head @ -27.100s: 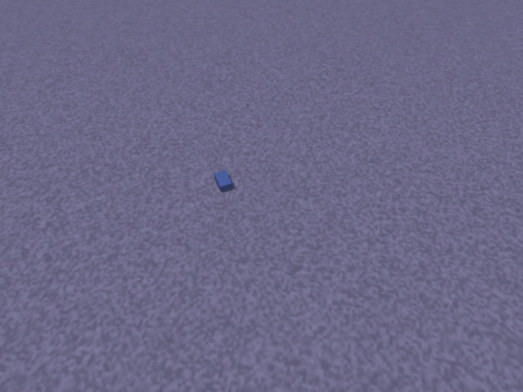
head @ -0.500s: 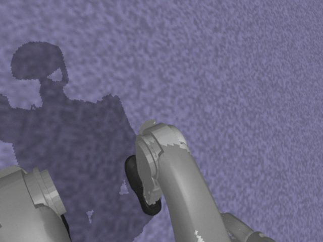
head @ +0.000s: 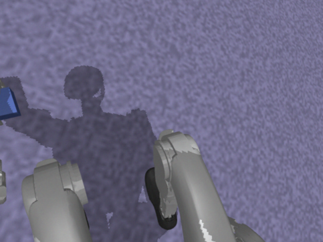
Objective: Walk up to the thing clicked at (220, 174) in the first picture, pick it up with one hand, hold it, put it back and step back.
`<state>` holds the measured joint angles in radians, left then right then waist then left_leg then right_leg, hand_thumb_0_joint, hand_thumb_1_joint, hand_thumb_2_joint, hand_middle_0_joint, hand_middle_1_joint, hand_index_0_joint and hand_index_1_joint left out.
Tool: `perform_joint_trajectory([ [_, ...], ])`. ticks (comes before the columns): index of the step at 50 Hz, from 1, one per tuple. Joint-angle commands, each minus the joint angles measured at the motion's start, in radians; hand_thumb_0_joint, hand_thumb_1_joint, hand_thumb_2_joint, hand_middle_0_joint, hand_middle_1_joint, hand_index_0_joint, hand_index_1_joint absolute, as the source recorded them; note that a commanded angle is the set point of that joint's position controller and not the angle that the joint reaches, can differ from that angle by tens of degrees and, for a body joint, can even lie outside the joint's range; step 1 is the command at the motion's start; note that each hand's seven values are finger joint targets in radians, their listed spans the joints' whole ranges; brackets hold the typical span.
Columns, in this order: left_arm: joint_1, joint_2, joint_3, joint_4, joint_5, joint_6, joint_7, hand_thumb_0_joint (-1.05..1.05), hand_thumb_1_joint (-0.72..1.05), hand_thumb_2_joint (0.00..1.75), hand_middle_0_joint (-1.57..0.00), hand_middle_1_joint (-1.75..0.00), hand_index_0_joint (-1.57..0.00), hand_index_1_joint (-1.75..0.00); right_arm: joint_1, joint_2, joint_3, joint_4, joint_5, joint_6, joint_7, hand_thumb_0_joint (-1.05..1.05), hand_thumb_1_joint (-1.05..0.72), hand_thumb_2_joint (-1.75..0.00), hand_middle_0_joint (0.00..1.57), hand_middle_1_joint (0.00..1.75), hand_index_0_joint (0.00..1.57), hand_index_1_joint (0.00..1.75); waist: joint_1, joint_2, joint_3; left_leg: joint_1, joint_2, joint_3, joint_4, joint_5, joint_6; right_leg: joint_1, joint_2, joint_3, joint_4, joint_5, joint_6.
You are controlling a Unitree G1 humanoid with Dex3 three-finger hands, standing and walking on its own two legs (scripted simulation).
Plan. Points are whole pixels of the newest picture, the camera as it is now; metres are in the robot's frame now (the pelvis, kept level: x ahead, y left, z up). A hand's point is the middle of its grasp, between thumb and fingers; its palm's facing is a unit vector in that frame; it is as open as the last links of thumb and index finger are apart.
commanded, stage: settle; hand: left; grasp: from above
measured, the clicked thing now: out of the picture +0.46 +0.32 -0.24
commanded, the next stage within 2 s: lift in 0.36 s
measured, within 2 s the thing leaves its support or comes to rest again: neither
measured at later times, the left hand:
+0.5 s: hand out of the picture +0.44 +0.31 -0.14, palm faces -0.42 -0.10 -0.90, open 9.3 cm
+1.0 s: hand out of the picture +0.39 +0.32 -0.03, palm faces -0.43 -0.11 -0.90, open 9.3 cm
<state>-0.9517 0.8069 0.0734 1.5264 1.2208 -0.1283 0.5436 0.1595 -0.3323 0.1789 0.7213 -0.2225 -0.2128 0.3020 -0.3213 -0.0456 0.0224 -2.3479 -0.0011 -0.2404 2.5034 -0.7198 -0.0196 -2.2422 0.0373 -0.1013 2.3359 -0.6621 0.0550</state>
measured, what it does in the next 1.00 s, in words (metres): rises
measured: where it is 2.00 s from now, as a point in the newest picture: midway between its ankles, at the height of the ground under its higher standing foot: (125, 227)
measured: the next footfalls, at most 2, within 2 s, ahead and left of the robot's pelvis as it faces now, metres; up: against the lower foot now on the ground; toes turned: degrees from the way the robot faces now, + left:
none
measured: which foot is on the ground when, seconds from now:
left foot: down 0.00-1.00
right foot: down 0.00-1.00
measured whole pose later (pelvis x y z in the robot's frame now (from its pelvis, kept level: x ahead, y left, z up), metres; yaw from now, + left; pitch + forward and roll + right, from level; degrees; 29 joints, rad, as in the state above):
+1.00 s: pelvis -0.01 -0.01 +0.08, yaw +8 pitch +34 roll -6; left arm -0.74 0.61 -0.01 1.03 1.09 -0.11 0.15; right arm 0.19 -0.29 0.00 0.68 -0.05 0.02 0.09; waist -0.15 0.05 -0.16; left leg -2.13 0.00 -0.12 2.19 -0.66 -0.02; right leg -2.07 -0.01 -0.02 2.12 -0.64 0.05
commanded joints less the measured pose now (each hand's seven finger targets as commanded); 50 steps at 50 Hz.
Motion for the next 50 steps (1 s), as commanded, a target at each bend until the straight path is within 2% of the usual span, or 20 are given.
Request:
perform_joint_trajectory([
  [1,-0.318,0.145,-0.014,-0.151,-0.015,0.016,-0.022,0.0,0.74,0.49,-1.1,-0.44,-1.12,-0.43,0.18,-0.286,-0.127,0.004,0.047,0.028,-0.014,0.0,-0.91,-0.9,0.2,0.3,0.2,0.3,-0.015,0.45,-0.636,0.507,0.009,0.127,-0.308,0.214,0.022,0.27,0.033,-0.118,-0.188,0.24,-0.09],
  [2,-0.31,0.144,-0.002,-0.145,-0.021,0.017,-0.033,0.0,0.74,0.5,-1.1,-0.46,-1.11,-0.45,0.182,-0.287,-0.136,-0.002,0.049,0.035,-0.019,0.0,-0.9,-0.9,0.2,0.3,0.2,0.3,-0.007,0.447,-0.656,0.511,0.007,0.126,-0.319,0.206,0.021,0.277,0.031,-0.115,-0.189,0.23,-0.091],
  [3,-0.336,0.124,-0.022,-0.176,-0.026,0.011,-0.048,0.0,0.74,0.52,-1.12,-0.45,-1.12,-0.45,0.178,-0.279,-0.138,0.004,0.056,0.043,-0.023,0.0,-0.91,-0.9,0.2,0.3,0.2,0.3,0.001,0.453,-0.657,0.514,0.008,0.125,-0.326,0.197,0.021,0.262,0.027,-0.112,-0.192,0.22,-0.091],
  [4,-0.324,0.101,-0.036,-0.148,-0.025,0.012,-0.063,0.0,0.74,0.52,-1.13,-0.45,-1.13,-0.45,0.177,-0.268,-0.139,0.003,0.059,0.049,-0.026,0.0,-0.91,-0.91,0.2,0.3,0.2,0.3,-0.007,0.426,-0.646,0.507,0.006,0.127,-0.326,0.176,0.024,0.264,0.029,-0.104,-0.2,0.2,-0.093],
  [7,-0.334,0.128,-0.022,-0.183,-0.028,0.005,-0.098,0.0,0.74,0.53,-1.12,-0.46,-1.13,-0.46,0.182,-0.262,-0.148,-0.006,0.07,0.066,-0.042,0.0,-0.91,-0.9,0.2,0.3,0.2,0.3,0.019,0.396,-0.661,0.489,-0.005,0.142,-0.341,0.158,0.028,0.284,0.021,-0.09,-0.212,0.175,-0.091],
  [9,-0.346,0.104,-0.035,-0.178,-0.033,-0.005,-0.116,0.0,0.72,0.55,-1.12,-0.44,-1.12,-0.44,0.181,-0.243,-0.149,-0.014,0.07,0.079,-0.054,0.0,-0.91,-0.9,0.2,0.3,0.2,0.3,0.007,0.354,-0.667,0.458,-0.008,0.159,-0.324,0.156,0.036,0.319,0.027,-0.071,-0.234,0.159,-0.09],
  [11,-0.347,0.126,-0.024,-0.196,-0.035,-0.014,-0.129,0.0,0.71,0.51,-1.11,-0.44,-1.11,-0.43,0.181,-0.239,-0.151,-0.017,0.075,0.09,-0.069,0.0,-0.9,-0.9,0.2,0.3,0.2,0.3,0.013,0.333,-0.675,0.455,-0.014,0.169,-0.325,0.158,0.038,0.333,0.02,-0.064,-0.245,0.153,-0.088],
  [16,-0.361,0.132,-0.022,-0.23,-0.023,-0.035,-0.148,0.0,0.69,0.55,-1.09,-0.45,-1.09,-0.45,0.188,-0.226,-0.16,-0.019,0.079,0.113,-0.103,0.0,-0.9,-0.9,0.2,0.3,0.2,0.3,0.029,0.336,-0.709,0.483,-0.016,0.183,-0.329,0.173,0.036,0.349,0.017,-0.052,-0.252,0.16,-0.091],
  [18,-0.373,0.167,0.0,-0.254,-0.027,-0.044,-0.148,0.0,0.68,0.55,-1.08,-0.44,-1.08,-0.45,0.185,-0.217,-0.161,-0.024,0.08,0.124,-0.116,0.0,-0.9,-0.9,0.2,0.3,0.2,0.3,0.043,0.33,-0.727,0.469,-0.017,0.19,-0.331,0.175,0.036,0.373,0.018,-0.038,-0.262,0.143,-0.093],
  [20,-0.373,0.161,-0.001,-0.256,-0.024,-0.047,-0.155,0.0,0.68,0.56,-1.08,-0.45,-1.08,-0.46,0.195,-0.209,-0.164,-0.02,0.078,0.132,-0.125,0.0,-0.9,-0.9,0.2,0.3,0.2,0.3,0.038,0.3,-0.74,0.454,-0.015,0.201,-0.317,0.197,0.041,0.415,0.018,-0.023,-0.275,0.161,-0.09],
  [23,-0.369,0.174,0.014,-0.284,-0.022,-0.046,-0.158,0.0,0.75,0.53,-1.14,-0.5,-1.15,-0.49,0.207,-0.215,-0.168,-0.02,0.081,0.142,-0.139,0.0,-0.93,-0.91,0.2,0.3,0.2,0.3,0.051,0.32,-0.763,0.489,-0.016,0.203,-0.331,0.221,0.039,0.401,0.009,-0.038,-0.276,0.194,-0.091],
  [24,-0.374,0.162,0.007,-0.299,-0.026,-0.047,-0.162,0.0,0.68,0.52,-1.06,-0.42,-1.07,-0.41,0.202,-0.211,-0.172,-0.023,0.084,0.146,-0.142,0.0,-0.88,-0.89,0.2,0.3,0.2,0.3,0.053,0.33,-0.782,0.498,-0.016,0.199,-0.338,0.211,0.036,0.392,0.011,-0.036,-0.27,0.177,-0.095],
  [25,-0.357,0.162,0.005,-0.283,-0.021,-0.043,-0.166,0.0,0.74,0.52,-1.13,-0.48,-1.14,-0.46,0.208,-0.209,-0.174,-0.02,0.086,0.149,-0.144,0.0,-0.93,-0.91,0.2,0.3,0.2,0.3,0.057,0.337,-0.781,0.513,-0.015,0.202,-0.349,0.214,0.035,0.403,0.011,-0.036,-0.271,0.186,-0.095],
  [28,-0.335,0.146,0.007,-0.306,-0.042,-0.023,-0.186,0.0,0.78,0.5,-1.11,-0.49,-1.13,-0.46,0.208,-0.22,-0.194,-0.024,0.098,0.156,-0.152,0.0,-0.91,-0.9,0.2,0.3,0.2,0.3,0.075,0.355,-0.782,0.554,-0.02,0.202,-0.384,0.197,0.032,0.36,0.002,-0.051,-0.28,0.176,-0.1],
  [33,-0.296,0.132,-0.001,-0.397,-0.072,-0.003,-0.245,0.0,0.76,0.53,-1.08,-0.51,-1.11,-0.48,0.216,-0.199,-0.211,-0.029,0.121,0.181,-0.163,0.0,-0.91,-0.9,0.2,0.3,0.2,0.3,0.108,0.359,-0.854,0.581,-0.024,0.22,-0.423,0.214,0.039,0.427,-0.002,-0.03,-0.311,0.199,-0.097],
  [38,-0.241,0.111,-0.006,-0.469,-0.084,-0.003,-0.29,0.0,0.78,0.53,-1.1,-0.5,-1.12,-0.47,0.215,-0.192,-0.236,-0.043,0.142,0.201,-0.184,0.0,-0.9,-0.9,0.2,0.3,0.2,0.3,0.118,0.305,-0.802,0.576,-0.029,0.225,-0.465,0.166,0.046,0.433,-0.008,-0.016,-0.371,0.149,-0.098],
  [42,-0.209,0.111,-0.007,-0.594,-0.11,-0.003,-0.322,0.0,0.75,0.56,-1.07,-0.53,-1.1,-0.5,0.207,-0.184,-0.248,-0.07,0.158,0.213,-0.202,0.0,-0.9,-0.9,0.2,0.3,0.2,0.3,0.14,0.284,-0.845,0.632,-0.026,0.223,-0.517,0.157,0.048,0.485,-0.007,-0.007,-0.42,0.128,-0.097],
  [45,-0.174,0.074,-0.028,-0.655,-0.133,0.003,-0.343,0.0,0.75,0.56,-1.07,-0.53,-1.1,-0.5,0.198,-0.171,-0.255,-0.085,0.173,0.219,-0.214,0.0,-0.9,-0.9,0.2,0.3,0.2,0.3,0.146,0.28,-0.829,0.666,-0.023,0.211,-0.574,0.127,0.048,0.488,-0.008,-0.005,-0.454,0.111,-0.095],
  [47,-0.121,0.078,-0.022,-0.68,-0.14,0.011,-0.354,0.0,0.73,0.55,-1.05,-0.52,-1.08,-0.49,0.189,-0.175,-0.26,-0.092,0.182,0.223,-0.224,0.0,-0.9,-0.9,0.2,0.3,0.2,0.3,0.162,0.274,-0.819,0.692,-0.023,0.202,-0.605,0.12,0.047,0.49,-0.011,-0.005,-0.475,0.103,-0.097],
  [50,-0.073,0.045,-0.04,-0.731,-0.155,0.029,-0.376,0.0,0.77,0.57,-1.08,-0.53,-1.11,-0.5,0.181,-0.162,-0.267,-0.105,0.194,0.228,-0.232,0.0,-0.9,-0.9,0.2,0.3,0.2,0.3,0.173,0.264,-0.83,0.755,-0.016,0.195,-0.662,0.142,0.047,0.537,-0.011,0.0,-0.508,0.138,-0.091],
])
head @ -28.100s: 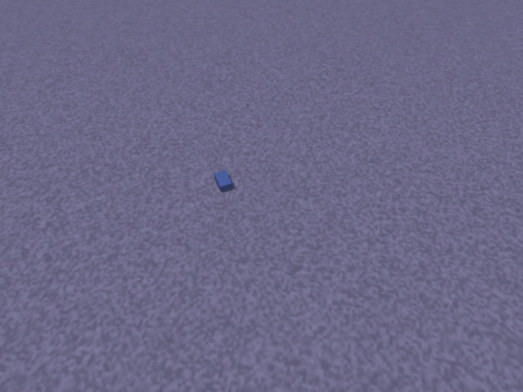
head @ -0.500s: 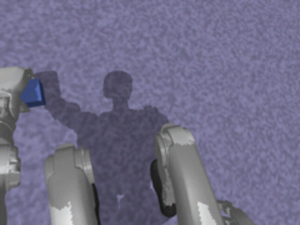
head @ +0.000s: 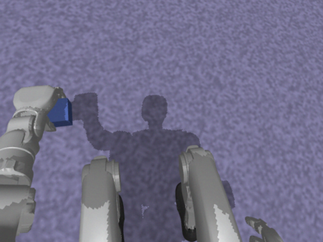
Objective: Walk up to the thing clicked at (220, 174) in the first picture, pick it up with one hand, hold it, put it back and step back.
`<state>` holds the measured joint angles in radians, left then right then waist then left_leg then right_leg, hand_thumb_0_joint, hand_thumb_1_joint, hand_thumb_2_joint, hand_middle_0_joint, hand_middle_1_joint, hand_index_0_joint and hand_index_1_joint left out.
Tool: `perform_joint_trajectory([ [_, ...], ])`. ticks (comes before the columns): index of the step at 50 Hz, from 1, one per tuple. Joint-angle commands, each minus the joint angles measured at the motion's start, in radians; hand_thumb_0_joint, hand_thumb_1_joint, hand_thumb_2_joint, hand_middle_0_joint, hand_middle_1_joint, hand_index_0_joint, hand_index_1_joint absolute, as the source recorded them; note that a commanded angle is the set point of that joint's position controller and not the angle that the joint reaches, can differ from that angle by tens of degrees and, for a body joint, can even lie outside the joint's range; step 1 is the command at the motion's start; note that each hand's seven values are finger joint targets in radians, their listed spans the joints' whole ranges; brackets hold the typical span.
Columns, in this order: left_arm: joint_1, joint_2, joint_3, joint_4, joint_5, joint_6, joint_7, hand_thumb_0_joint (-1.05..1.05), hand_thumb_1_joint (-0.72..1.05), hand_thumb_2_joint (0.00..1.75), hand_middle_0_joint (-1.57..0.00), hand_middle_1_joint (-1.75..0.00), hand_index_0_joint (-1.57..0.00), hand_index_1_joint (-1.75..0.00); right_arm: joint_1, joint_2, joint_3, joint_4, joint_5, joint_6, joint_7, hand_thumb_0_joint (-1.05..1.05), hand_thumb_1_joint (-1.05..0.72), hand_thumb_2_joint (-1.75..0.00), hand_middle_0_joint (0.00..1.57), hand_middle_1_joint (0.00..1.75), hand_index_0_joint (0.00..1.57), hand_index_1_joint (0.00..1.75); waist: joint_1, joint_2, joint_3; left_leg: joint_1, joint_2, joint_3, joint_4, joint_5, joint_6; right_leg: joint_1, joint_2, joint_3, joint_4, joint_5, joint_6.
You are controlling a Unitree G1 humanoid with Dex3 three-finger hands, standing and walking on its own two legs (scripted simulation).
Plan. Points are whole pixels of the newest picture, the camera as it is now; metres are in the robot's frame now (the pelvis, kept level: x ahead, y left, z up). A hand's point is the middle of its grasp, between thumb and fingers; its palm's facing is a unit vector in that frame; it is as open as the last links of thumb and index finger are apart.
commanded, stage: lift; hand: left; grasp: from above
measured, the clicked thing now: (48, 113) +0.45 +0.28 -0.14
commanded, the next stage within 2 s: hold in 1.20 s
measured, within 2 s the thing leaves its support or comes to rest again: neither
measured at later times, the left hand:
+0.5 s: hand out of the picture +0.37 +0.26 +0.09, palm faces -0.43 -0.09 -0.90, open 9.3 cm
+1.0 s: hand out of the picture +0.37 +0.24 +0.23, palm faces -0.44 -0.09 -0.89, open 9.3 cm
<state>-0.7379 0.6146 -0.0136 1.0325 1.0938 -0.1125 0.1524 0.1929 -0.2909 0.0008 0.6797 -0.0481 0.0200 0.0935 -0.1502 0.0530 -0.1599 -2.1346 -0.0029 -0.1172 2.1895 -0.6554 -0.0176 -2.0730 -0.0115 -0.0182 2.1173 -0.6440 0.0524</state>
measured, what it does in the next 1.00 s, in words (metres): rises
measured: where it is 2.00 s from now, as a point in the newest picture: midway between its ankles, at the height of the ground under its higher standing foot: (152, 228)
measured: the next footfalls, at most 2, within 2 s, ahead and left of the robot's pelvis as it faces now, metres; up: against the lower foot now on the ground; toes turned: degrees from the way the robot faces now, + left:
none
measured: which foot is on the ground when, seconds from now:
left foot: down 0.00-1.00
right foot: down 0.00-1.00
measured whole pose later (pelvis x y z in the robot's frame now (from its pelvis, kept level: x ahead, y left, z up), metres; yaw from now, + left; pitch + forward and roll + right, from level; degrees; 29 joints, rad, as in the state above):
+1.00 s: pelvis +0.05 +0.00 +0.30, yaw +3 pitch +14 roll -1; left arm -0.34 0.40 -0.18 0.81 0.99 0.03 0.13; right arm 0.25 -0.25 -0.03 0.74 0.04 -0.01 -0.06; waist -0.06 0.04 -0.12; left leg -0.85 0.04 -0.01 1.06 -0.45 -0.02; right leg -0.85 -0.02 0.02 1.03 -0.43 0.03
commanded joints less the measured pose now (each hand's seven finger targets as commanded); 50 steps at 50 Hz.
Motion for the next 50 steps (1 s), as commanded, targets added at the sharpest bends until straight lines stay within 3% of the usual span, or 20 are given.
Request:
perform_joint_trajectory([
  [1,-0.285,0.234,0.043,-0.265,-0.04,0.018,0.008,0.0,0.77,0.55,-1.08,-0.53,-1.11,-0.5,0.142,-0.201,-0.088,-0.068,0.024,-0.003,-0.026,0.0,-0.9,-0.9,0.2,0.3,0.2,0.3,0.002,0.175,-0.637,0.554,-0.012,0.067,-0.369,0.073,0.044,0.377,0.037,-0.082,-0.298,0.118,-0.087],
  [3,-0.274,0.238,0.049,-0.332,-0.053,0.026,-0.002,0.0,0.75,0.55,-1.06,-0.52,-1.09,-0.5,0.127,-0.201,-0.096,-0.078,0.031,0.001,-0.036,0.0,-0.9,-0.9,0.2,0.3,0.2,0.3,0.015,0.188,-0.663,0.623,-0.009,0.051,-0.419,0.057,0.04,0.403,0.034,-0.081,-0.322,0.111,-0.086],
  [5,-0.228,0.197,0.027,-0.362,-0.064,0.035,-0.015,0.0,0.77,0.53,-1.08,-0.53,-1.11,-0.5,0.123,-0.187,-0.096,-0.085,0.035,0.002,-0.042,0.0,-0.9,-0.9,0.2,0.3,0.2,0.3,0.014,0.172,-0.651,0.65,-0.007,0.055,-0.452,0.069,0.039,0.446,0.037,-0.078,-0.357,0.123,-0.084],
  [7,-0.197,0.222,0.048,-0.416,-0.07,0.045,-0.019,0.0,0.79,0.54,-1.1,-0.5,-1.12,-0.48,0.113,-0.185,-0.098,-0.09,0.043,0.005,-0.051,0.0,-0.9,-0.9,0.2,0.3,0.2,0.3,0.024,0.161,-0.659,0.682,-0.009,0.057,-0.483,0.084,0.042,0.493,0.032,-0.071,-0.395,0.133,-0.081],
  [9,-0.158,0.188,0.029,-0.446,-0.076,0.059,-0.026,0.0,0.79,0.54,-1.11,-0.49,-1.13,-0.47,0.098,-0.172,-0.101,-0.097,0.046,0.008,-0.061,0.0,-0.9,-0.9,0.2,0.3,0.2,0.3,0.029,0.154,-0.662,0.748,-0.003,0.062,-0.523,0.103,0.038,0.54,0.035,-0.065,-0.439,0.149,-0.08],
  [10,-0.162,0.188,0.03,-0.463,-0.076,0.064,-0.029,0.0,0.79,0.56,-1.12,-0.5,-1.13,-0.48,0.1,-0.168,-0.102,-0.093,0.048,0.009,-0.066,0.0,-0.9,-0.9,0.2,0.3,0.2,0.3,0.022,0.146,-0.648,0.757,-0.005,0.072,-0.529,0.126,0.04,0.559,0.033,-0.058,-0.468,0.164,-0.079],
  [12,-0.124,0.212,0.049,-0.492,-0.085,0.076,-0.035,0.0,0.78,0.56,-1.11,-0.49,-1.13,-0.47,0.082,-0.163,-0.097,-0.098,0.053,0.011,-0.076,0.0,-0.9,-0.9,0.2,0.3,0.2,0.3,0.037,0.138,-0.624,0.785,-0.003,0.068,-0.583,0.11,0.04,0.61,0.032,-0.054,-0.506,0.15,-0.076],
  [13,-0.1,0.179,0.031,-0.509,-0.088,0.081,-0.037,0.0,0.78,0.57,-1.1,-0.5,-1.12,-0.48,0.081,-0.156,-0.099,-0.102,0.054,0.011,-0.08,0.0,-0.9,-0.9,0.2,0.3,0.2,0.3,0.039,0.143,-0.635,0.819,-0.003,0.073,-0.604,0.117,0.04,0.634,0.032,-0.051,-0.531,0.154,-0.076],
  [16,-0.063,0.154,0.018,-0.542,-0.099,0.094,-0.048,0.0,0.79,0.52,-1.11,-0.46,-1.13,-0.44,0.059,-0.152,-0.096,-0.105,0.064,0.01,-0.096,0.0,-0.89,-0.9,0.2,0.3,0.2,0.3,0.043,0.137,-0.585,0.903,0.007,0.041,-0.715,0.067,0.032,0.681,0.034,-0.055,-0.588,0.127,-0.073],
  [21,0.046,0.127,0.01,-0.571,-0.118,0.117,-0.054,0.0,0.79,0.54,-1.14,-0.43,-1.14,-0.42,0.032,-0.125,-0.085,-0.102,0.076,0.001,-0.119,0.0,-0.89,-0.9,0.2,0.3,0.2,0.3,0.058,0.079,-0.512,0.986,0.006,0.064,-0.822,0.066,0.036,0.833,0.038,-0.034,-0.735,0.113,-0.07],
  [22,0.079,0.102,-0.01,-0.546,-0.116,0.12,-0.059,0.0,0.78,0.54,-1.14,-0.42,-1.15,-0.42,0.033,-0.121,-0.085,-0.102,0.079,-0.002,-0.124,0.0,-0.9,-0.9,0.2,0.3,0.2,0.3,0.052,0.058,-0.491,1.006,0.003,0.077,-0.831,0.079,0.038,0.864,0.04,-0.026,-0.771,0.12,-0.07],
  [24,0.069,0.116,-0.002,-0.581,-0.119,0.115,-0.059,0.0,0.75,0.55,-1.11,-0.44,-1.12,-0.43,0.031,-0.114,-0.081,-0.097,0.083,-0.011,-0.136,0.0,-0.9,-0.9,0.2,0.3,0.2,0.3,0.049,0.043,-0.45,1.022,0.001,0.085,-0.87,0.081,0.039,0.921,0.038,-0.01,-0.829,0.112,-0.069],
  [28,0.096,0.073,-0.025,-0.536,-0.117,0.11,-0.046,0.0,0.75,0.56,-1.11,-0.46,-1.12,-0.46,0.026,-0.097,-0.074,-0.088,0.086,-0.033,-0.152,0.0,-0.9,-0.9,0.2,0.3,0.2,0.3,0.051,0.011,-0.372,1.08,-0.001,0.092,-0.949,0.086,0.04,1.011,0.038,0.013,-0.932,0.099,-0.068],
  [31,0.1,0.074,-0.021,-0.503,-0.111,0.106,-0.029,0.0,0.72,0.55,-1.09,-0.46,-1.09,-0.46,0.027,-0.096,-0.077,-0.076,0.089,-0.046,-0.158,0.0,-0.9,-0.9,0.2,0.3,0.2,0.3,0.063,0.009,-0.334,1.145,-0.001,0.091,-1.018,0.09,0.035,1.073,0.039,0.021,-0.999,0.095,-0.069],
  [33,0.106,0.041,-0.044,-0.485,-0.1,0.108,-0.022,0.0,0.69,0.55,-1.05,-0.48,-1.06,-0.47,0.037,-0.092,-0.076,-0.066,0.09,-0.053,-0.16,0.0,-0.9,-0.9,0.2,0.3,0.2,0.3,0.065,0.014,-0.338,1.198,-0.002,0.096,-1.052,0.14,0.031,1.122,0.04,0.022,-1.032,0.144,-0.07],
  [36,0.119,0.03,-0.048,-0.464,-0.094,0.115,-0.009,0.0,0.68,0.56,-1.05,-0.49,-1.06,-0.48,0.054,-0.094,-0.082,-0.054,0.091,-0.058,-0.164,0.0,-0.9,-0.9,0.2,0.3,0.2,0.3,0.078,0.01,-0.348,1.282,0.0,0.094,-1.108,0.223,0.027,1.198,0.043,0.018,-1.079,0.229,-0.069],
  [45,0.085,0.001,-0.074,-0.411,-0.101,0.138,0.024,0.0,0.69,0.59,-1.06,-0.5,-1.06,-0.49,0.059,-0.089,-0.084,-0.041,0.088,-0.064,-0.164,0.0,-0.89,-0.9,0.2,0.3,0.2,0.3,0.089,0.017,-0.259,1.445,-0.004,0.105,-1.285,0.262,0.02,1.35,0.045,0.018,-1.24,0.266,-0.065],
  [50,0.093,-0.017,-0.087,-0.403,-0.106,0.14,0.021,0.0,0.69,0.61,-1.08,-0.47,-1.08,-0.47,0.071,-0.094,-0.087,-0.033,0.09,-0.064,-0.161,0.0,-0.89,-0.9,0.2,0.3,0.2,0.3,0.089,0.002,-0.259,1.549,-0.002,0.109,-1.347,0.364,0.02,1.43,0.041,0.02,-1.301,0.366,-0.061],
])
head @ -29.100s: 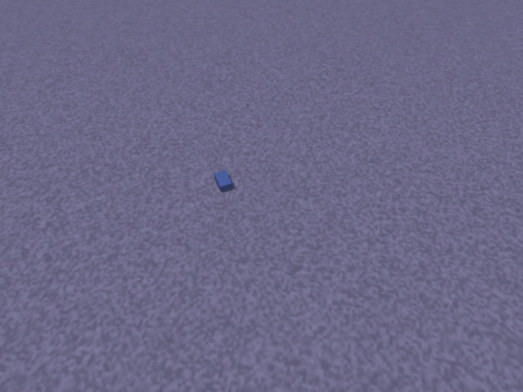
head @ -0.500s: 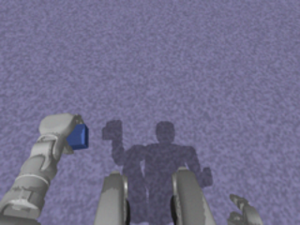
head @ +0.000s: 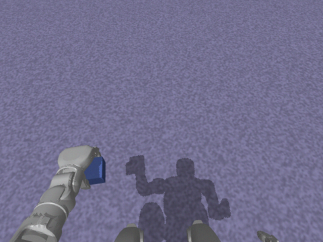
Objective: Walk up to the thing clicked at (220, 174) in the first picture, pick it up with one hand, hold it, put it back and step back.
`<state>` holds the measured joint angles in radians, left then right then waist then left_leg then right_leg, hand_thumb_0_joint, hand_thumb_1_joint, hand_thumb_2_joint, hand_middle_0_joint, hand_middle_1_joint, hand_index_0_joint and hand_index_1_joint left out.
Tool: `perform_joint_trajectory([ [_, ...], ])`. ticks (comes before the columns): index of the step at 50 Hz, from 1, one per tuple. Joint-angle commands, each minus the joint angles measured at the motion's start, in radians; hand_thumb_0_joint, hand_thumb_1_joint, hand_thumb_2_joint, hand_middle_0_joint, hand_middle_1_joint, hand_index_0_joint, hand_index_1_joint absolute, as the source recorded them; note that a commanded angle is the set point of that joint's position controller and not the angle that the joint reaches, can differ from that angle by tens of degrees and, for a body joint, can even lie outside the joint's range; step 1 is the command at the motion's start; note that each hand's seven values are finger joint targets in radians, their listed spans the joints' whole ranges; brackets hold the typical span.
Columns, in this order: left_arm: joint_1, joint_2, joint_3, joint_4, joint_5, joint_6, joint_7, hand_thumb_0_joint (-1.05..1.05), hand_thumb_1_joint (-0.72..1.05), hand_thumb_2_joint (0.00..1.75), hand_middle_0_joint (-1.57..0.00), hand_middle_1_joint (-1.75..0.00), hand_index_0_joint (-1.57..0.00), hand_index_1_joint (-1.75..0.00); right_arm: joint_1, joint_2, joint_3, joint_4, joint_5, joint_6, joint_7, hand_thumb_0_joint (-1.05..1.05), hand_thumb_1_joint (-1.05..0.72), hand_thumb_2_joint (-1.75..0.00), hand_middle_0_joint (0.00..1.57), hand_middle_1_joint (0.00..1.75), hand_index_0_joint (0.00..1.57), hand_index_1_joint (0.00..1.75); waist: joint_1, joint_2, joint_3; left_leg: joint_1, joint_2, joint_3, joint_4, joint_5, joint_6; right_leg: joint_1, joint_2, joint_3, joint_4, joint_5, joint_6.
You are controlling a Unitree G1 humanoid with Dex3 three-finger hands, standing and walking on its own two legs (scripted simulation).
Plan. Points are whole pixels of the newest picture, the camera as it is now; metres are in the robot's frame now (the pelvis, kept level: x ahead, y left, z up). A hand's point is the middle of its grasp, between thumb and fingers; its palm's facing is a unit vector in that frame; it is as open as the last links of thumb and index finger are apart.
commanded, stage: lift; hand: left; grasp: from above
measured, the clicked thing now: (84, 172) +0.34 +0.23 -0.10
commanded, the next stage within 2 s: hold in 0.20 s
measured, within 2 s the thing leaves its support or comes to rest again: neither
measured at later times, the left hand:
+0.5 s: hand (76, 157) +0.34 +0.22 -0.01, palm faces -0.45 -0.05 -0.89, open 9.3 cm
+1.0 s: hand (73, 156) +0.33 +0.22 +0.02, palm faces -0.44 -0.05 -0.90, open 9.3 cm
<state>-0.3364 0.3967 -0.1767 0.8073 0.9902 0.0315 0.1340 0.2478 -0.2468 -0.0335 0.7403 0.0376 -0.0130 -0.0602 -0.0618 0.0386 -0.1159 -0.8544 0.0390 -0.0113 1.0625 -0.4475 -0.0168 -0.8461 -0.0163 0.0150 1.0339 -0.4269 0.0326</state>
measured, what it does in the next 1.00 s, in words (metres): rises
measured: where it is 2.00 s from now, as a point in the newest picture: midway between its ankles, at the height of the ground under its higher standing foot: outside the picture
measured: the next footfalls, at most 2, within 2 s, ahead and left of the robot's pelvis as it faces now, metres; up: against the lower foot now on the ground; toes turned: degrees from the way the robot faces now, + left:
none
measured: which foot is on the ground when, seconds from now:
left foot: down 0.00-1.00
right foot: down 0.00-1.00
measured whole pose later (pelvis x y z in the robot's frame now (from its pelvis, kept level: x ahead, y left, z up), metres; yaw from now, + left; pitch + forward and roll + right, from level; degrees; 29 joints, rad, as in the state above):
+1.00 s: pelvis +0.03 +0.00 +0.06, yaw -1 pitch +4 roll +0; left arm -0.26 0.39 -0.19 0.67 1.00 0.00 0.00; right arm 0.23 -0.26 -0.04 0.70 0.05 0.05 -0.05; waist -0.01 0.05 -0.06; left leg -0.40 0.03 0.03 0.63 -0.31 -0.02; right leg -0.42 -0.03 0.04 0.64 -0.30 0.03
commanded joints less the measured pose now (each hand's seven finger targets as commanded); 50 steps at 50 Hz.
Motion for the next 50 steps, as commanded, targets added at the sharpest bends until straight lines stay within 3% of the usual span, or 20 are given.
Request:
perform_joint_trajectory([
  [1,-0.307,0.21,0.08,-0.176,0.0,-0.003,0.039,0.0,0.69,0.62,-1.09,-0.46,-1.08,-0.47,0.015,-0.135,-0.052,-0.096,0.003,-0.031,-0.006,0.0,-0.89,-0.9,0.2,0.3,0.2,0.3,0.008,0.019,-0.302,0.288,-0.047,0.006,-0.231,0.185,0.018,0.239,0.045,-0.011,-0.233,0.176,-0.039],
  [5,-0.286,0.198,0.074,-0.151,0.005,-0.002,0.035,0.0,0.67,0.62,-1.06,-0.48,-1.06,-0.48,0.028,-0.137,-0.054,-0.09,0.004,-0.025,-0.003,0.0,-0.89,-0.9,0.2,0.3,0.2,0.3,0.004,-0.016,-0.287,0.33,-0.05,0.011,-0.263,0.26,0.022,0.3,0.042,-0.004,-0.278,0.256,-0.033],
  [15,-0.296,0.191,0.069,-0.171,0.012,-0.018,0.022,0.0,0.71,0.66,-1.1,-0.5,-1.09,-0.5,0.007,-0.138,-0.06,-0.103,0.006,-0.014,0.007,0.0,-0.89,-0.9,0.2,0.3,0.2,0.3,0.018,-0.009,-0.232,0.432,-0.052,0.018,-0.373,0.283,0.015,0.372,0.042,-0.01,-0.372,0.259,-0.036],
  [22,-0.28,0.202,0.072,-0.199,0.021,-0.026,-0.009,0.0,0.7,0.63,-1.09,-0.48,-1.09,-0.48,0.0,-0.142,-0.065,-0.099,0.008,-0.002,0.007,0.0,-0.89,-0.9,0.2,0.3,0.2,0.3,0.027,-0.014,-0.259,0.515,-0.052,0.026,-0.4,0.406,0.015,0.441,0.045,-0.009,-0.398,0.374,-0.035],
  [24,-0.303,0.199,0.068,-0.205,0.015,-0.031,-0.019,0.0,0.71,0.64,-1.08,-0.49,-1.08,-0.49,-0.001,-0.144,-0.065,-0.101,0.008,0.0,0.008,0.0,-0.89,-0.9,0.2,0.3,0.2,0.3,0.015,-0.015,-0.244,0.522,-0.051,0.027,-0.411,0.403,0.014,0.447,0.046,-0.01,-0.408,0.368,-0.034],
  [32,-0.264,0.205,0.072,-0.244,0.014,-0.033,-0.059,0.0,0.7,0.62,-1.08,-0.47,-1.08,-0.47,-0.03,-0.145,-0.064,-0.133,0.013,0.015,0.01,0.0,-0.89,-0.9,0.2,0.3,0.2,0.3,0.041,-0.021,-0.22,0.547,-0.053,0.035,-0.452,0.409,0.017,0.49,0.047,-0.008,-0.442,0.37,-0.036],
  [33,-0.271,0.204,0.073,-0.239,0.013,-0.033,-0.062,0.0,0.71,0.62,-1.08,-0.48,-1.09,-0.48,-0.028,-0.145,-0.063,-0.133,0.012,0.016,0.011,0.0,-0.89,-0.9,0.2,0.3,0.2,0.3,0.031,-0.016,-0.216,0.542,-0.052,0.033,-0.452,0.408,0.016,0.484,0.047,-0.006,-0.44,0.37,-0.035],
  [44,-0.255,0.213,0.081,-0.318,0.005,-0.039,-0.094,0.0,0.73,0.6,-1.09,-0.48,-1.1,-0.47,-0.073,-0.142,-0.056,-0.174,0.019,0.024,0.007,0.0,-0.89,-0.9,0.2,0.3,0.2,0.3,0.053,-0.026,-0.173,0.568,-0.054,0.041,-0.503,0.337,0.021,0.501,0.044,-0.002,-0.49,0.296,-0.035],
  [50,-0.25,0.215,0.084,-0.335,0.003,-0.037,-0.106,0.0,0.74,0.61,-1.1,-0.49,-1.11,-0.48,-0.086,-0.14,-0.051,-0.179,0.021,0.022,0.003,0.0,-0.89,-0.9,0.2,0.3,0.2,0.3,0.05,-0.034,-0.167,0.579,-0.054,0.042,-0.519,0.328,0.023,0.51,0.044,0.0,-0.503,0.289,-0.033],
])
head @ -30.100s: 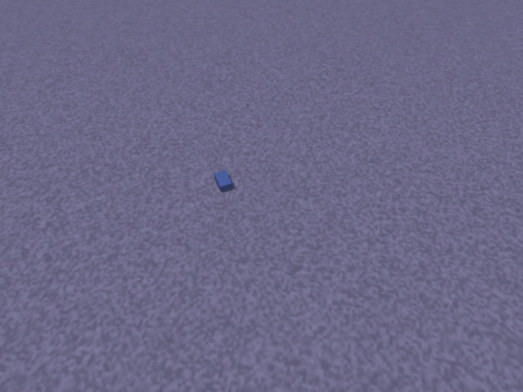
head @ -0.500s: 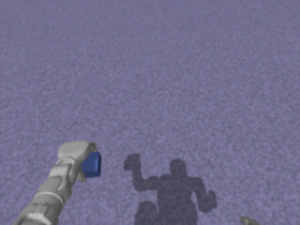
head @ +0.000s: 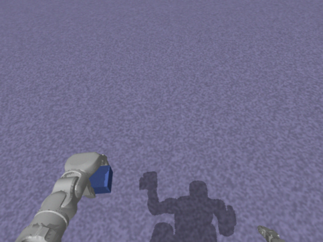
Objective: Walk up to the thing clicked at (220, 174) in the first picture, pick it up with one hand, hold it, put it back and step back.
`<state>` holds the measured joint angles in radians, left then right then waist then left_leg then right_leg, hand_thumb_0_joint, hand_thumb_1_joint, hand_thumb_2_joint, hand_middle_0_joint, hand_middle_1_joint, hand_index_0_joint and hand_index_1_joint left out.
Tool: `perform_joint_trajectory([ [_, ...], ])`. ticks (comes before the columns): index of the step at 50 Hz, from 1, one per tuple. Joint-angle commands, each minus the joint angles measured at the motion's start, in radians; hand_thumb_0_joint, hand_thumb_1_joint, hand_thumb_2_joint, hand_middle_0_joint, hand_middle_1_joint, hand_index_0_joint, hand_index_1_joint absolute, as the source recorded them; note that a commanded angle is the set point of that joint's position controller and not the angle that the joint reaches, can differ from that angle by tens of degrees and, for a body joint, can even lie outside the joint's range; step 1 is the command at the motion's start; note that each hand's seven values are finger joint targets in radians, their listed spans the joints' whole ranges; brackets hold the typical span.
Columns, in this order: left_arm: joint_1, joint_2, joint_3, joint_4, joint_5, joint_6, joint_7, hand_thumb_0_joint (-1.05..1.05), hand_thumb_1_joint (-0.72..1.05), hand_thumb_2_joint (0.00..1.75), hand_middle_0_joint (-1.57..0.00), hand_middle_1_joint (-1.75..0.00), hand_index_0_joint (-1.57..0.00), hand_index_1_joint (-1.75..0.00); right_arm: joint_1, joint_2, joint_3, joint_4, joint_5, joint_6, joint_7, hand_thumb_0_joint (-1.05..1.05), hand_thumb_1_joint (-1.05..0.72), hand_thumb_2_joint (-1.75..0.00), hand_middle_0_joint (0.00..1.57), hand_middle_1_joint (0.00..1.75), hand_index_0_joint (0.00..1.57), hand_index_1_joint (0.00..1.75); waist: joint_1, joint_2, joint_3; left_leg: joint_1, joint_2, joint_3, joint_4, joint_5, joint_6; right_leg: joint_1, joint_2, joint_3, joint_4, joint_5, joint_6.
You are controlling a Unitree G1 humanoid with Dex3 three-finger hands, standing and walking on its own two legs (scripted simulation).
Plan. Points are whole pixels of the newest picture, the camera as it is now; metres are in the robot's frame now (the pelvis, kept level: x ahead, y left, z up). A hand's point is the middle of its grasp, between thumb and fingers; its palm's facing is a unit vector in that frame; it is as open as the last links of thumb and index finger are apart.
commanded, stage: hold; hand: left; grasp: from above
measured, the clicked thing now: (91, 180) +0.31 +0.23 -0.07
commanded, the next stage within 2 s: crouch in 1.20 s
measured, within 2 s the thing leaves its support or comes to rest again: neither
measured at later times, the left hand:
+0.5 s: hand (87, 181) +0.29 +0.22 -0.02, palm faces -0.43 -0.06 -0.90, open 9.3 cm
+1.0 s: hand (88, 180) +0.29 +0.22 -0.02, palm faces -0.44 -0.06 -0.90, open 9.3 cm
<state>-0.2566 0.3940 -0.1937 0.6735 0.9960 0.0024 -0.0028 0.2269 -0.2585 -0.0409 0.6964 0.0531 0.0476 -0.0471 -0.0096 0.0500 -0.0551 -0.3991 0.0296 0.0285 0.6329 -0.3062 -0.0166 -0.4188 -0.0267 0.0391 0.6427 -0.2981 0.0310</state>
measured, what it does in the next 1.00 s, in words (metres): stands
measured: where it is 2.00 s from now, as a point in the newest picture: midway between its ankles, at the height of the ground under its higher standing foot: outside the picture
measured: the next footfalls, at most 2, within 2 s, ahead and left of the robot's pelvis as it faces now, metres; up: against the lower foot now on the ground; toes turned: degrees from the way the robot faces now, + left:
none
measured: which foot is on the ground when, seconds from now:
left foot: down 0.00-1.00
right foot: down 0.00-1.00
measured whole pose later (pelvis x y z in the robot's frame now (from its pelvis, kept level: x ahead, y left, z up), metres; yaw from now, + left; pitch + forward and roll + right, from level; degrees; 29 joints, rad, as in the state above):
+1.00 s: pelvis +0.00 -0.01 +0.01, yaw +0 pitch +1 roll +1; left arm -0.22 0.40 -0.20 0.60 0.99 -0.01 -0.05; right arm 0.19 -0.26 -0.03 0.68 0.07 0.06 -0.07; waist 0.01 0.06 -0.01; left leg -0.28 0.03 0.03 0.51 -0.24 -0.02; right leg -0.31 -0.03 0.04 0.54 -0.25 0.02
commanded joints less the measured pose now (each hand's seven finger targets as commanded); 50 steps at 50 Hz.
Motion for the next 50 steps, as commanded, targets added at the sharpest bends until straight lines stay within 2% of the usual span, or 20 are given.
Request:
perform_joint_trajectory([
  [1,-0.315,0.219,0.101,-0.193,0.0,-0.009,0.027,0.0,0.73,0.61,-1.11,-0.48,-1.11,-0.48,-0.071,-0.123,-0.042,-0.133,0.005,-0.038,-0.011,0.0,-0.9,-0.9,0.2,0.3,0.2,0.3,0.003,-0.046,-0.217,0.122,-0.046,0.003,-0.089,0.181,0.024,0.082,0.051,-0.025,-0.117,0.153,-0.03],
  [11,-0.322,0.222,0.11,-0.251,-0.002,-0.013,0.024,0.0,0.72,0.63,-1.1,-0.49,-1.11,-0.49,-0.093,-0.122,-0.039,-0.142,0.01,-0.038,-0.016,0.0,-0.9,-0.9,0.2,0.3,0.2,0.3,0.011,-0.031,-0.234,0.167,-0.048,0.01,-0.119,0.2,0.025,0.115,0.05,-0.026,-0.138,0.168,-0.032],
  [13,-0.322,0.219,0.103,-0.234,-0.007,-0.012,0.018,0.0,0.72,0.65,-1.09,-0.52,-1.1,-0.51,-0.096,-0.123,-0.037,-0.141,0.011,-0.039,-0.016,0.0,-0.9,-0.9,0.2,0.3,0.2,0.3,0.002,-0.027,-0.212,0.173,-0.041,0.007,-0.13,0.184,0.022,0.101,0.055,-0.029,-0.144,0.147,-0.034],
  [18,-0.302,0.224,0.111,-0.239,-0.008,-0.012,0.006,0.0,0.72,0.61,-1.09,-0.5,-1.1,-0.49,-0.114,-0.119,-0.035,-0.149,0.013,-0.041,-0.018,0.0,-0.9,-0.9,0.2,0.3,0.2,0.3,0.018,-0.03,-0.192,0.166,-0.048,0.011,-0.145,0.155,0.025,0.111,0.049,-0.027,-0.167,0.117,-0.033],
  [19,-0.311,0.217,0.103,-0.254,-0.013,-0.013,0.004,0.0,0.7,0.62,-1.09,-0.49,-1.09,-0.49,-0.116,-0.119,-0.032,-0.151,0.012,-0.042,-0.018,0.0,-0.9,-0.9,0.2,0.3,0.2,0.3,0.012,-0.038,-0.193,0.17,-0.047,0.01,-0.147,0.148,0.025,0.116,0.049,-0.025,-0.173,0.108,-0.031],
  [22,-0.307,0.232,0.116,-0.249,-0.008,-0.009,0.0,0.0,0.71,0.6,-1.09,-0.51,-1.1,-0.5,-0.118,-0.117,-0.031,-0.151,0.013,-0.043,-0.019,0.0,-0.9,-0.9,0.2,0.3,0.2,0.3,0.02,-0.038,-0.196,0.174,-0.045,0.009,-0.151,0.168,0.025,0.128,0.05,-0.028,-0.172,0.128,-0.032],
  [23,-0.319,0.22,0.108,-0.278,-0.013,-0.013,-0.002,0.0,0.71,0.62,-1.08,-0.5,-1.09,-0.5,-0.115,-0.12,-0.031,-0.157,0.013,-0.042,-0.019,0.0,-0.9,-0.9,0.2,0.3,0.2,0.3,0.011,-0.031,-0.206,0.19,-0.044,0.011,-0.155,0.164,0.026,0.129,0.05,-0.025,-0.173,0.13,-0.032],
  [24,-0.3,0.216,0.103,-0.256,-0.011,-0.01,-0.005,0.0,0.7,0.63,-1.09,-0.5,-1.09,-0.5,-0.123,-0.116,-0.03,-0.154,0.016,-0.042,-0.02,0.0,-0.9,-0.9,0.2,0.3,0.2,0.3,0.021,-0.039,-0.188,0.185,-0.043,0.008,-0.159,0.175,0.023,0.13,0.053,-0.03,-0.172,0.131,-0.034],
  [25,-0.308,0.219,0.106,-0.261,-0.009,-0.008,-0.007,0.0,0.69,0.61,-1.08,-0.5,-1.08,-0.5,-0.117,-0.118,-0.031,-0.156,0.016,-0.042,-0.02,0.0,-0.9,-0.9,0.2,0.3,0.2,0.3,0.013,-0.045,-0.193,0.186,-0.042,0.007,-0.158,0.172,0.025,0.126,0.053,-0.027,-0.175,0.132,-0.033],
  [27,-0.297,0.229,0.115,-0.289,-0.017,-0.012,-0.011,0.0,0.7,0.61,-1.08,-0.5,-1.09,-0.5,-0.128,-0.118,-0.03,-0.16,0.016,-0.042,-0.021,0.0,-0.9,-0.9,0.2,0.3,0.2,0.3,0.024,-0.042,-0.192,0.192,-0.047,0.013,-0.164,0.163,0.026,0.141,0.049,-0.027,-0.187,0.122,-0.031],
  [29,-0.308,0.226,0.106,-0.281,-0.017,-0.013,-0.02,0.0,0.69,0.61,-1.08,-0.49,-1.09,-0.49,-0.128,-0.117,-0.028,-0.161,0.016,-0.043,-0.022,0.0,-0.9,-0.9,0.2,0.3,0.2,0.3,0.01,-0.043,-0.188,0.2,-0.045,0.013,-0.169,0.167,0.029,0.138,0.049,-0.024,-0.189,0.132,-0.03],
  [30,-0.292,0.221,0.108,-0.279,-0.017,-0.015,-0.022,0.0,0.68,0.62,-1.08,-0.48,-1.08,-0.49,-0.128,-0.117,-0.028,-0.158,0.016,-0.042,-0.023,0.0,-0.9,-0.9,0.2,0.3,0.2,0.3,0.017,-0.035,-0.19,0.205,-0.044,0.012,-0.169,0.176,0.028,0.139,0.05,-0.026,-0.186,0.138,-0.032],
  [33,-0.294,0.237,0.122,-0.276,-0.011,-0.018,-0.02,0.0,0.66,0.6,-1.05,-0.49,-1.06,-0.49,-0.122,-0.12,-0.028,-0.158,0.017,-0.041,-0.025,0.0,-0.9,-0.9,0.2,0.3,0.2,0.3,0.017,-0.043,-0.192,0.211,-0.041,0.009,-0.173,0.194,0.027,0.146,0.053,-0.029,-0.185,0.154,-0.033],
  [37,-0.323,0.23,0.117,-0.284,-0.017,-0.019,-0.016,0.0,0.68,0.61,-1.07,-0.5,-1.08,-0.5,-0.129,-0.114,-0.027,-0.155,0.016,-0.04,-0.025,0.0,-0.91,-0.9,0.2,0.3,0.2,0.3,0.019,-0.05,-0.197,0.222,-0.047,0.011,-0.173,0.203,0.027,0.15,0.049,-0.029,-0.198,0.161,-0.029],
  [40,-0.27,0.199,0.098,-0.25,-0.014,-0.015,-0.015,0.0,0.67,0.61,-1.08,-0.48,-1.08,-0.49,-0.13,-0.113,-0.026,-0.158,0.016,-0.04,-0.023,0.0,-0.91,-0.9,0.2,0.3,0.2,0.3,0.011,-0.053,-0.166,0.214,-0.046,0.013,-0.183,0.179,0.028,0.141,0.048,-0.029,-0.203,0.141,-0.031],
  [43,-0.28,0.232,0.121,-0.26,-0.009,-0.019,-0.012,0.0,0.68,0.63,-1.08,-0.5,-1.08,-0.5,-0.126,-0.113,-0.027,-0.156,0.017,-0.035,-0.025,0.0,-0.9,-0.9,0.2,0.3,0.2,0.3,0.019,-0.049,-0.188,0.215,-0.045,0.012,-0.179,0.211,0.029,0.156,0.049,-0.029,-0.197,0.17,-0.031],
  [45,-0.3,0.221,0.11,-0.285,-0.006,-0.02,-0.009,0.0,0.68,0.66,-1.09,-0.49,-1.08,-0.5,-0.133,-0.11,-0.026,-0.159,0.017,-0.032,-0.024,0.0,-0.91,-0.9,0.2,0.3,0.2,0.3,0.024,-0.03,-0.192,0.224,-0.046,0.011,-0.182,0.217,0.026,0.159,0.049,-0.03,-0.198,0.174,-0.033],
  [46,-0.304,0.212,0.106,-0.277,-0.007,-0.019,-0.005,0.0,0.68,0.66,-1.08,-0.51,-1.08,-0.51,-0.125,-0.113,-0.028,-0.158,0.017,-0.031,-0.024,0.0,-0.9,-0.9,0.2,0.3,0.2,0.3,0.013,-0.039,-0.198,0.232,-0.046,0.014,-0.18,0.209,0.028,0.153,0.05,-0.027,-0.2,0.171,-0.031],
  [48,-0.334,0.24,0.123,-0.287,-0.008,-0.021,0.002,0.0,0.7,0.64,-1.09,-0.5,-1.09,-0.5,-0.123,-0.114,-0.028,-0.15,0.016,-0.031,-0.026,0.0,-0.9,-0.9,0.2,0.3,0.2,0.3,0.017,-0.026,-0.207,0.235,-0.046,0.014,-0.181,0.219,0.027,0.162,0.049,-0.028,-0.199,0.183,-0.031],
  [50,-0.33,0.229,0.114,-0.259,-0.006,-0.022,0.001,0.0,0.69,0.64,-1.09,-0.5,-1.09,-0.5,-0.12,-0.116,-0.03,-0.147,0.017,-0.031,-0.026,0.0,-0.9,-0.9,0.2,0.3,0.2,0.3,0.011,-0.046,-0.199,0.239,-0.043,0.012,-0.181,0.224,0.028,0.161,0.051,-0.029,-0.2,0.183,-0.031],
])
